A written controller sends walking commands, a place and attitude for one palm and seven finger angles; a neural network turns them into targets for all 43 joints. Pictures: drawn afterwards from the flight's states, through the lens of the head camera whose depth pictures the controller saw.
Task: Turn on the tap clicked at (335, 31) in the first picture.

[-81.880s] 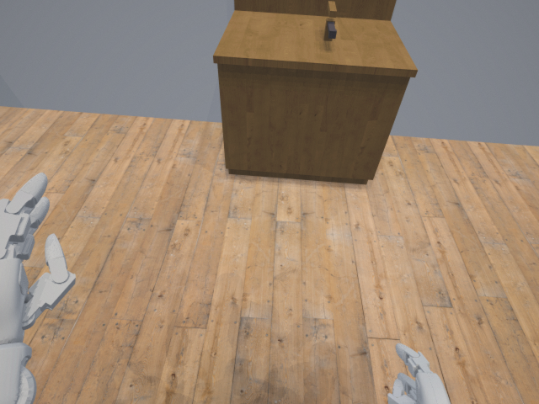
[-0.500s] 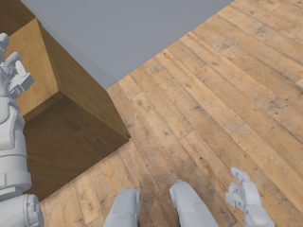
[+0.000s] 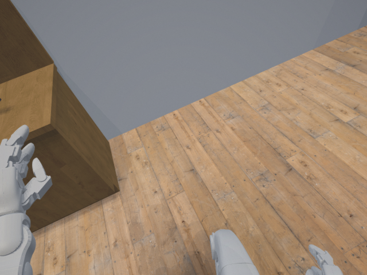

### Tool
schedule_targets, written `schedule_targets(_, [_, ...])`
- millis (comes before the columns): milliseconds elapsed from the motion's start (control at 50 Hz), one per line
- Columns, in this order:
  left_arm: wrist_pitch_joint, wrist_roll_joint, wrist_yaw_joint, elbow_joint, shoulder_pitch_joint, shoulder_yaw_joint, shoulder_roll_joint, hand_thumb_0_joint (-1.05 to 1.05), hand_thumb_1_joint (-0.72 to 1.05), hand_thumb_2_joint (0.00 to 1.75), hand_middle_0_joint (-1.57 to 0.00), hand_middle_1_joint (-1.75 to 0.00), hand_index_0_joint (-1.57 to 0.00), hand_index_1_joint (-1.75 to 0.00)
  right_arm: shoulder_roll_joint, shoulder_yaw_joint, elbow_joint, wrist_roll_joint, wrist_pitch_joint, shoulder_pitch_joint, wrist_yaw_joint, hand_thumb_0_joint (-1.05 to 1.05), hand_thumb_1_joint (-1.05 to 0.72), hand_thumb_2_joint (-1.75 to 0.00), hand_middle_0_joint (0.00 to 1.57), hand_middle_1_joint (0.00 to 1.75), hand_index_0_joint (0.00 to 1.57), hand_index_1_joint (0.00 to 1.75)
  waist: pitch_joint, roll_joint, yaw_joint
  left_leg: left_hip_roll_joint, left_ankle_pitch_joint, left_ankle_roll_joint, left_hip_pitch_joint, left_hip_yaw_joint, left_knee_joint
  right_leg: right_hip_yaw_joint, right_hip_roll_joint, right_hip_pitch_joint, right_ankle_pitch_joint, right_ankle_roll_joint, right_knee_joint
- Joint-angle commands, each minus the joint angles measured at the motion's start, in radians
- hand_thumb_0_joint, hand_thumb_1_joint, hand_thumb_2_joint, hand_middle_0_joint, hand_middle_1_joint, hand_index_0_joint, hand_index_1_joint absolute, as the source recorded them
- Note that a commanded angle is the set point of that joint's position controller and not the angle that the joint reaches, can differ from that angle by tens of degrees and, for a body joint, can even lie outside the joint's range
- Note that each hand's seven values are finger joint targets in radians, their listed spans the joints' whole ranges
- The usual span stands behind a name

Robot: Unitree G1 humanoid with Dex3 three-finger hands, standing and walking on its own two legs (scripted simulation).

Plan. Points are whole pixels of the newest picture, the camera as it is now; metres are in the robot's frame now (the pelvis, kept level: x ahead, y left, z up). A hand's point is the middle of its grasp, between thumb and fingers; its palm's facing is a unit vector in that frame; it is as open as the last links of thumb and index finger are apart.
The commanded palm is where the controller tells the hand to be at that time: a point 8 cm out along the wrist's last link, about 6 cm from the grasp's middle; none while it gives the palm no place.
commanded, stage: bring the hand home and regain balance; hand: left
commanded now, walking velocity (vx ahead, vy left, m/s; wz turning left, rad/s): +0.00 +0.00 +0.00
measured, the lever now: out of the picture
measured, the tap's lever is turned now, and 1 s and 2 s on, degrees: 78 78 78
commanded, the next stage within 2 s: none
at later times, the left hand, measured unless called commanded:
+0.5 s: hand out of the picture -0.03 +0.05 +0.21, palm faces +0.58 -0.65 -0.49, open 7.4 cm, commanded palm -0.08 +0.08 +0.22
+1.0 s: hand out of the picture -0.26 -0.14 +0.21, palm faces +0.57 -0.64 -0.52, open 7.4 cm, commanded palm -0.33 -0.12 +0.22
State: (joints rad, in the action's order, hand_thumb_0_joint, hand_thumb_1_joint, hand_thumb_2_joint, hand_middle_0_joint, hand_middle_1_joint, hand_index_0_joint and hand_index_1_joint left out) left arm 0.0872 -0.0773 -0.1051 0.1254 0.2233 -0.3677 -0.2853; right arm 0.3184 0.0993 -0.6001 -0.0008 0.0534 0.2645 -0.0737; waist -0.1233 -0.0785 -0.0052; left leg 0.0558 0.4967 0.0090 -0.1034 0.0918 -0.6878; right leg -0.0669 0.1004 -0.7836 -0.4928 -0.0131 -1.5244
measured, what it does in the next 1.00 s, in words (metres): steps to the right: right foot, then left foot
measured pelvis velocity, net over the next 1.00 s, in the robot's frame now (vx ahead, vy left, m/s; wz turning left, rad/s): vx -0.42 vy -0.43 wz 0.23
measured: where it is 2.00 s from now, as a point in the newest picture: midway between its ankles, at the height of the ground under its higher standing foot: outside the picture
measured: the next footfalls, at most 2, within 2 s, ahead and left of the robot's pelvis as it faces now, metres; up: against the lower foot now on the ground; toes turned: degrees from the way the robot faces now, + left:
right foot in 0.10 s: +0.09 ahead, -0.16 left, +0.00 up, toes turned +10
left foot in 0.40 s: -0.18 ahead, -0.06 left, +0.00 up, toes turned +14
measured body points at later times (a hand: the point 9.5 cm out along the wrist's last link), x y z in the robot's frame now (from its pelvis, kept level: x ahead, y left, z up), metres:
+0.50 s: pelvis -0.19 -0.23 +0.01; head -0.21 -0.32 +0.45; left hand -0.06 +0.08 +0.23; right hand +0.02 -0.45 -0.10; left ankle -0.22 -0.07 -0.69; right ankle -0.09 -0.25 -0.60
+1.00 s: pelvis -0.42 -0.43 -0.01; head -0.43 -0.49 +0.44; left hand -0.29 -0.11 +0.23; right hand -0.26 -0.63 -0.14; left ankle -0.43 -0.25 -0.68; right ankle -0.35 -0.52 -0.70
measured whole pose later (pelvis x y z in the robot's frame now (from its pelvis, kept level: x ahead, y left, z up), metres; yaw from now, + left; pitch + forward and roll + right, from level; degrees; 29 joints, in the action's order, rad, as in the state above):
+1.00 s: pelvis -0.42 -0.43 -0.01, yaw +13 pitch -4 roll +4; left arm 0.13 -0.06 -0.08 0.35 0.37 -0.41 -0.41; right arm 0.23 0.04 -0.66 0.02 0.05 0.29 -0.04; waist -0.02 -0.09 -0.05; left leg -0.07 0.45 0.05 -0.42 0.05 -0.95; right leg -0.08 -0.01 -0.42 -0.42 -0.02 -0.91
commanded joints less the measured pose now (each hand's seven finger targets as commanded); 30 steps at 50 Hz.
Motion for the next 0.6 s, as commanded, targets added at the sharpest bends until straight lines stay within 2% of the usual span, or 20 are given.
schedule_targets(0, [0.109,0.0,-0.022,0.194,-0.236,-0.126,-0.285,0.0,0.9,0.9,-0.2,-0.3,-0.2,-0.3,0.037,-0.007,0.09,0.037,0.075,-0.074,-0.022,0.0,-0.9,-0.9,0.2,0.3,0.2,0.3,0.104,0.173,0.046,-0.289,-0.386,0.14,-0.196,-0.179,0.172,-0.103,-0.182,0.312,-0.066,-0.059,0.523])
schedule_targets(20, [0.111,-0.009,-0.017,0.23,-0.19,-0.117,-0.248,0.0,0.9,0.9,-0.2,-0.3,-0.2,-0.3,0.047,-0.013,0.113,0.032,0.078,-0.059,-0.028,0.0,-0.9,-0.9,0.2,0.3,0.2,0.3,0.211,0.165,0.023,-0.19,-0.249,0.091,-0.172,-0.111,0.025,0.041,-0.121,0.525,0.156,-0.023,0.854])
schedule_targets(40, [0.101,-0.01,-0.003,0.251,-0.092,-0.14,-0.273,0.0,0.9,0.9,-0.2,-0.3,-0.2,-0.3,0.039,-0.011,0.136,0.035,0.079,-0.061,-0.023,0.0,-0.9,-0.9,0.2,0.3,0.2,0.3,0.272,0.17,0.004,-0.101,-0.078,0.059,-0.237,-0.091,-0.13,0.093,-0.097,0.69,0.344,0.005,0.979])
schedule_targets(60, [0.101,-0.01,0.019,0.289,0.008,-0.1,-0.234,0.0,0.9,0.9,-0.2,-0.3,-0.2,-0.3,0.017,-0.014,0.152,0.032,0.071,-0.085,-0.016,0.0,-0.9,-0.9,0.2,0.3,0.2,0.3,0.256,0.209,-0.017,-0.025,0.026,0.043,-0.297,-0.064,-0.269,-0.023,-0.158,0.662,0.284,-0.006,1.094])
schedule_targets(80, [0.115,-0.012,0.025,0.363,0.076,-0.147,-0.273,0.0,0.9,0.9,-0.2,-0.3,-0.2,-0.3,-0.012,-0.015,0.172,0.03,0.074,-0.14,-0.012,0.0,-0.9,-0.9,0.2,0.3,0.2,0.3,0.206,0.202,-0.023,0.01,0.059,0.024,-0.356,-0.096,-0.45,-0.375,-0.329,0.497,0.104,-0.092,1.272])
schedule_targets(100, [0.11,-0.014,0.029,0.283,0.243,-0.182,-0.264,0.0,0.9,0.9,-0.2,-0.3,-0.2,-0.3,-0.046,-0.027,0.154,0.026,0.079,-0.122,0.001,0.0,-0.9,-0.9,0.2,0.3,0.2,0.3,0.119,0.098,-0.039,-0.032,0.014,0.0,-0.402,-0.149,-0.501,-0.51,-0.407,0.376,-0.078,-0.154,1.351])
schedule_targets(120, [0.111,-0.025,0.042,0.337,0.279,-0.147,-0.233,0.0,0.9,0.9,-0.2,-0.3,-0.2,-0.3,-0.006,0.0,0.106,0.037,0.042,-0.04,0.027,0.0,-0.9,-0.9,0.2,0.3,0.2,0.3,0.243,0.153,-0.042,-0.044,-0.036,-0.013,-0.406,-0.2,-0.536,-0.562,-0.394,0.46,-0.132,-0.175,1.29])
schedule_targets(140, [0.125,-0.034,0.039,0.47,0.251,-0.169,-0.268,0.0,0.9,0.9,-0.2,-0.3,-0.2,-0.3,0.003,0.013,0.138,0.045,0.028,-0.078,0.039,0.0,-0.9,-0.9,0.2,0.3,0.2,0.3,0.265,0.214,-0.037,-0.05,-0.081,-0.014,-0.374,-0.22,-0.54,-0.547,-0.388,0.429,-0.173,-0.154,1.285])
schedule_targets(200, [0.133,-0.026,-0.01,0.542,0.346,-0.218,-0.306,0.0,0.9,0.9,-0.2,-0.3,-0.2,-0.3,-0.041,-0.022,0.137,0.041,0.005,-0.146,0.007,0.0,-0.9,-0.9,0.2,0.3,0.2,0.3,0.301,0.22,-0.034,-0.029,-0.071,-0.015,-0.219,-0.107,-0.346,-0.316,-0.294,0.308,-0.279,-0.101,1.295])
schedule_targets(320, [0.06,0.013,-0.071,0.492,0.132,-0.131,-0.298,0.0,0.9,0.9,-0.2,-0.3,-0.2,-0.3,0.005,-0.033,0.096,0.011,0.024,-0.128,-0.033,0.0,-0.9,-0.9,0.2,0.3,0.2,0.3,0.244,0.163,-0.03,0.004,-0.092,0.092,0.016,0.021,0.117,-0.206,-0.234,0.333,-0.132,0.011,1.219])
schedule_targets(360, [0.05,-0.008,-0.065,0.465,0.114,-0.117,-0.28,0.0,0.9,0.9,-0.2,-0.3,-0.2,-0.3,0.025,-0.045,0.114,0.014,0.054,-0.113,-0.033,0.0,-0.9,-0.9,0.2,0.3,0.2,0.3,0.245,-0.005,-0.037,-0.057,-0.158,0.147,0.07,0.012,0.355,-0.099,-0.101,0.356,-0.04,0.061,0.918])
schedule_targets(380, [0.051,-0.014,-0.062,0.415,0.132,-0.116,-0.256,0.0,0.9,0.9,-0.2,-0.3,-0.2,-0.3,0.046,-0.041,0.136,0.01,0.065,-0.124,-0.033,0.0,-0.9,-0.9,0.2,0.3,0.2,0.3,0.22,-0.182,-0.025,-0.19,-0.24,0.202,0.011,-0.072,0.472,-0.038,-0.019,0.348,0.017,0.065,0.49])
schedule_targets(400, [0.045,-0.02,-0.064,0.296,0.211,-0.124,-0.237,0.0,0.9,0.9,-0.2,-0.3,-0.2,-0.3,0.038,-0.03,0.156,0.01,0.077,-0.163,-0.025,0.0,-0.9,-0.9,0.2,0.3,0.2,0.3,0.203,-0.358,0.005,-0.416,-0.357,0.289,-0.143,-0.216,0.465,-0.069,-0.008,0.287,-0.032,0.052,-0.112])
schedule_targets(420, [0.071,-0.001,-0.042,0.365,0.05,-0.118,-0.289,0.0,0.9,0.9,-0.2,-0.3,-0.2,-0.3,-0.024,-0.065,0.132,0.019,0.083,-0.223,0.01,0.0,-0.9,-0.9,0.2,0.3,0.2,0.3,0.035,-0.267,0.016,-0.49,-0.195,0.337,-0.446,-0.364,0.48,-0.254,-0.148,0.194,0.016,-0.018,-0.3])
schedule_targets(440, [0.084,0.008,-0.03,0.308,0.067,-0.129,-0.314,0.0,0.9,0.9,-0.2,-0.3,-0.2,-0.3,-0.028,-0.061,0.051,0.042,0.072,-0.197,0.01,0.0,-0.9,-0.9,0.2,0.3,0.2,0.3,-0.08,0.027,0.03,-0.468,-0.193,0.306,-0.453,-0.314,0.429,-0.27,-0.173,0.11,-0.014,-0.033,-0.212])
schedule_targets(480, [0.085,0.012,-0.011,0.315,0.087,-0.106,-0.272,0.0,0.9,0.9,-0.2,-0.3,-0.2,-0.3,-0.007,-0.043,0.036,0.023,0.056,-0.168,-0.006,0.0,-0.9,-0.9,0.2,0.3,0.2,0.3,-0.033,0.125,0.061,-0.381,-0.103,0.164,-0.532,-0.154,0.237,-0.161,-0.194,0.364,-0.013,-0.042,0.328])
schedule_targets(520, [0.075,0.01,0.001,0.414,0.009,-0.081,-0.241,0.0,0.9,0.9,-0.2,-0.3,-0.2,-0.3,0.008,-0.026,0.087,0.021,0.063,-0.161,-0.007,0.0,-0.9,-0.9,0.2,0.3,0.2,0.3,0.119,0.219,0.039,-0.175,0.051,0.053,-0.446,-0.012,-0.241,-0.002,-0.122,0.553,0.221,0.0,0.883])
schedule_targets(540, [0.06,0.012,0.004,0.468,-0.011,-0.099,-0.295,0.0,0.9,0.9,-0.2,-0.3,-0.2,-0.3,0.007,-0.017,0.102,0.027,0.066,-0.168,-0.004,0.0,-0.9,-0.9,0.2,0.3,0.2,0.3,0.123,0.375,0.007,-0.025,0.125,0.039,-0.356,0.003,-0.529,-0.197,-0.165,0.335,0.048,-0.025,1.088])
schedule_targets(560, [0.069,-0.003,0.01,0.567,-0.053,-0.13,-0.344,0.0,0.9,0.9,-0.2,-0.3,-0.2,-0.3,-0.008,-0.02,0.129,0.02,0.087,-0.217,-0.007,0.0,-0.9,-0.9,0.2,0.3,0.2,0.3,0.102,0.351,-0.011,0.05,0.06,0.018,-0.319,-0.109,-0.811,-0.602,-0.318,0.054,-0.303,-0.092,1.358])
schedule_targets(580, [0.057,0.003,0.017,0.612,-0.093,-0.167,-0.407,0.0,0.9,0.9,-0.2,-0.3,-0.2,-0.3,-0.057,-0.041,0.093,0.018,0.109,-0.181,0.008,0.0,-0.9,-0.9,0.2,0.3,0.2,0.3,0.118,0.176,-0.077,0.009,-0.1,-0.021,-0.285,-0.117,-0.865,-0.551,-0.324,-0.06,-0.322,-0.117,1.343])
